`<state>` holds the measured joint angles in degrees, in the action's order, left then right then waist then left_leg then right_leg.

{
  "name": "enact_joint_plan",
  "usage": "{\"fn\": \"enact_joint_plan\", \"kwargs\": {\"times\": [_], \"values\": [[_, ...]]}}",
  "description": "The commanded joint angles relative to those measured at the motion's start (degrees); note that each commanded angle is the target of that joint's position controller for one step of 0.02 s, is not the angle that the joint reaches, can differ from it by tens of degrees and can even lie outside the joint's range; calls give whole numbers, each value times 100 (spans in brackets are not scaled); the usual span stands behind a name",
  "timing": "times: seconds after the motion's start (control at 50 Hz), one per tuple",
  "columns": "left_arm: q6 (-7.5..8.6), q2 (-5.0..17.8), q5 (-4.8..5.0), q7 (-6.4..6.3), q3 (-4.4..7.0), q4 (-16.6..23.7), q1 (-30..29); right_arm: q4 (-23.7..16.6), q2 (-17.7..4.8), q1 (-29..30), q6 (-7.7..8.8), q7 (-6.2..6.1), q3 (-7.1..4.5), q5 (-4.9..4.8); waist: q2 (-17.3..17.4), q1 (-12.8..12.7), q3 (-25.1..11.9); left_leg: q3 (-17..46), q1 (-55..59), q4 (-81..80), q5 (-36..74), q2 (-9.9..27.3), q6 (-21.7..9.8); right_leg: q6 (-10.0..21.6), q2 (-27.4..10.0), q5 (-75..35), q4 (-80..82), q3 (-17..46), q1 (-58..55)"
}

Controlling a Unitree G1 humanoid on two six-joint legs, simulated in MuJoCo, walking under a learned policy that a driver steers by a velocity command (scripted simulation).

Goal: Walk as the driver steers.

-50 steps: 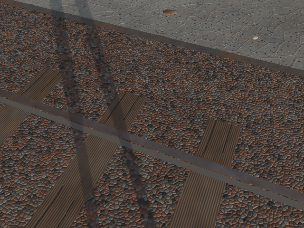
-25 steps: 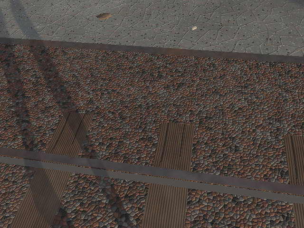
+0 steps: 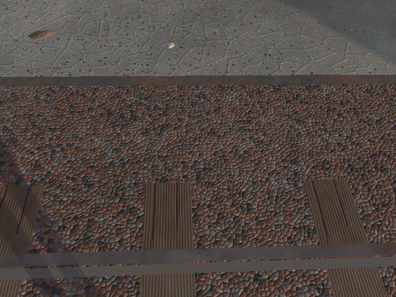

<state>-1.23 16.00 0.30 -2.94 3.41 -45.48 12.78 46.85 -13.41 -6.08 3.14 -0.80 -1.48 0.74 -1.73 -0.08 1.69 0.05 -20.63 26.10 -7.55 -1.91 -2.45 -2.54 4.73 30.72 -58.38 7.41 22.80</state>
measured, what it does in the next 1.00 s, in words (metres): walks ahead: right foot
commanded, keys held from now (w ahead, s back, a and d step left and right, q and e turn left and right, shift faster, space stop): no key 0.54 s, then w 0.46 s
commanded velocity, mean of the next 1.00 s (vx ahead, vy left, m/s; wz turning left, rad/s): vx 0.13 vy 0.00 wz -0.04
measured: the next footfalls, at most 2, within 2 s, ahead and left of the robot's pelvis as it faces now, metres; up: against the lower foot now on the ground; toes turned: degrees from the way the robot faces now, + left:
right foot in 0.18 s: +0.04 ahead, -0.14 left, +0.00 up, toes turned +3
right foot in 1.34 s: +0.53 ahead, -0.10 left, +0.00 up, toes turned -1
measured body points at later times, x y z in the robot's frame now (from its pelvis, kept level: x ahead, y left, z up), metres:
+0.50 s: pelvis +0.04 -0.03 +0.00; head +0.05 -0.03 +0.45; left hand +0.09 +0.21 -0.14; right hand +0.12 -0.29 -0.14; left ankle +0.07 +0.10 -0.74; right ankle +0.00 -0.15 -0.74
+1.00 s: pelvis +0.16 +0.03 +0.01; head +0.17 +0.04 +0.46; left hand +0.25 +0.30 -0.12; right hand +0.16 -0.23 -0.13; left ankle +0.12 +0.10 -0.74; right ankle +0.16 -0.13 -0.65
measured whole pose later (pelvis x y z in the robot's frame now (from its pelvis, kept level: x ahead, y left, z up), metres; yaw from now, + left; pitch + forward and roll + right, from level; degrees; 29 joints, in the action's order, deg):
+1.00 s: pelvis +0.16 +0.03 +0.01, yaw +1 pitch +0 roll -1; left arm 5.4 15.6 1.5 -0.2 3.9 -52.0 13.7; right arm 59.0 -12.1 -20.5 6.1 1.7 -1.8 -0.2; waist -1.7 2.0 0.0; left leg -2.5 -4.4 17.8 -13.6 -2.7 -4.1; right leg 3.4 -4.4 12.2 -62.1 0.8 29.9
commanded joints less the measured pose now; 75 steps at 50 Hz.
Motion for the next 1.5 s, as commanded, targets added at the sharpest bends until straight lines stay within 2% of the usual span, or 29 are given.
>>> {"fn": "enact_joint_plan", "kwargs": {"times": [0.02,0.1,0.16,0.2,0.22,0.26,0.54,0.58,0.64,0.68,0.72,0.78,0.8,0.82,0.84,0.86,0.88,0.92,0.98,1.08,1.22,1.28,1.32,1.34,1.36,1.38,1.4,1.44,1.5], "values": [[-87,244,-7,-10,86,28,709,-321,-646,379,-47,15,-115,37,851,-249,-509,1176,279,-1089,440,1163,-951,-216,-434,-420,327,-311,-205],[27,158,22,10,11,55,346,-125,-802,-64,-93,-41,-154,-10,1033,58,-701,1187,706,-898,207,1209,-1062,-143,-465,-742,1932,-520,-648],[55,226,-20,51,38,-63,450,-76,-736,-108,-120,-60,-107,-114,901,-109,-577,1150,392,-721,-454,1068,-737,133,-390,-1877,3367,-656,-1370],[51,725,-129,32,121,21,374,-59,-591,-350,-39,0,-64,-26,112,140,-434,683,-71,-374,-1145,602,-169,532,-1052,-2325,3339,76,-1505],[83,566,-96,77,97,-105,382,-45,-431,-285,-23,17,-47,17,-477,202,-338,160,375,-162,-1050,230,81,717,-1041,-1425,3536,135,-806],[196,170,-138,123,-11,-134,244,70,-419,-222,-36,-4,-53,-1,-502,170,-66,126,768,79,-502,215,179,613,-925,-802,3813,104,-333],[352,101,-42,123,-50,-637,635,795,-477,-506,-214,-121,-150,-90,149,67,-115,265,1126,260,760,340,150,497,-652,-2551,3425,-256,-811],[320,214,9,118,1,-788,853,944,-412,-612,-238,-125,-152,-124,-96,6,-133,-97,925,610,-756,10,141,698,-680,-1036,3673,-109,-913],[411,697,109,111,141,-776,1041,645,-384,48,-50,-66,-136,-244,-795,-279,809,-225,-780,1708,-1830,45,-22,1593,-1984,1344,4777,1807,-1058],[575,631,63,109,136,-777,992,488,-438,286,162,13,-143,-291,-771,-291,1095,133,-1601,2161,-2072,437,-218,1837,-2404,363,4879,2228,-1494],[608,538,107,145,129,-774,891,478,-479,217,301,124,-152,-299,-582,-198,847,117,-1512,1649,-2058,593,-328,1636,-2261,-663,4672,1677,-1943],[504,617,152,207,141,-709,517,1013,-475,-910,307,203,-261,-253,-466,367,217,-573,1281,446,-410,-42,-157,1159,-1446,-1491,4118,432,-731],[514,597,119,200,123,-668,407,1223,-625,-1547,266,185,-362,-239,-328,670,-32,-430,2153,417,-382,-59,-161,991,-1199,-2093,3505,119,-291],[549,253,58,214,18,-523,173,1350,-1053,-2333,249,135,-489,-220,794,1000,-274,1174,2912,-401,-983,1006,-534,588,-620,-2053,1542,-573,460],[667,-123,110,182,-55,-321,336,1400,-1500,-2811,290,187,-528,-165,2168,911,-605,3940,3514,-1531,-1627,2299,-1393,369,18,-70,-174,-578,1637],[749,207,250,190,16,-341,332,1281,-1025,-2203,362,208,-356,-110,1349,598,-194,4137,3059,-1635,-2166,2465,-1454,510,-371,-14,-1091,4,2102],[799,331,308,232,37,-339,243,1082,-749,-1631,406,224,-271,-124,931,399,239,3408,2642,-1630,-2087,2269,-1247,691,-683,-621,-1226,22,2317],[801,375,170,225,97,-403,176,879,-645,-1126,415,273,-193,-113,485,179,366,2217,2196,-1749,-991,1796,-899,751,-1098,-1600,-786,-203,2083],[701,223,83,293,119,-427,142,1018,-527,-1528,332,236,-118,-78,617,143,204,1176,2130,-1769,783,1365,-752,587,-1197,-2136,-367,-534,1790],[648,40,61,310,31,27,-975,1042,-733,-1784,231,75,-113,-49,489,308,415,632,1939,-1978,1571,1255,-783,283,-1123,-3015,1110,-754,2061],[751,35,137,521,-76,449,-2119,1183,-770,-2296,174,13,-142,-146,565,476,711,389,2470,-1951,1567,1498,-776,508,-816,-3474,2706,-898,1721],[794,298,131,584,16,443,-1804,1111,-951,-2116,116,-10,-221,-124,743,94,274,299,2936,-1199,3508,1635,-650,783,-531,-2929,2870,-1031,963],[766,725,142,516,239,26,-304,1024,-988,-1913,28,-5,-231,-63,899,-699,-718,75,2667,583,5006,1356,-445,1088,-204,-2832,2934,-1226,-1031],[734,1061,64,446,340,-231,831,879,-846,-1872,31,8,-153,-2,523,-1087,-1521,4,1252,2296,3488,1106,-301,1446,-1132,-2674,2714,-166,-3017],[727,1416,-24,471,407,-409,1334,871,79,-2754,153,110,94,-44,-1088,-579,-2564,117,-1076,4583,-1091,-86,70,2473,-2673,-1225,3272,2856,-5106],[725,843,2,469,249,-442,1230,929,-418,-2374,332,143,-11,-200,-826,-786,-2420,930,-1735,5345,-2340,-77,-70,2335,-2672,-763,4121,3725,-4856],[743,646,39,457,169,-374,605,637,-840,-1704,433,150,-137,-363,-707,-621,-1293,764,-2160,5438,-1955,265,-167,2001,-2476,-1016,4287,2741,-3901],[801,314,-26,496,58,-240,-252,539,-808,-1231,427,60,-185,-303,156,-189,-453,536,-1654,4805,-1057,796,-153,1707,-2077,-2233,4646,1298,-2086],[886,179,-74,533,26,-418,-335,649,-407,-1674,137,21,-192,-271,-145,187,-245,571,-945,4273,-803,1066,-78,1587,-1753,-2542,5112,285,-1069]]}}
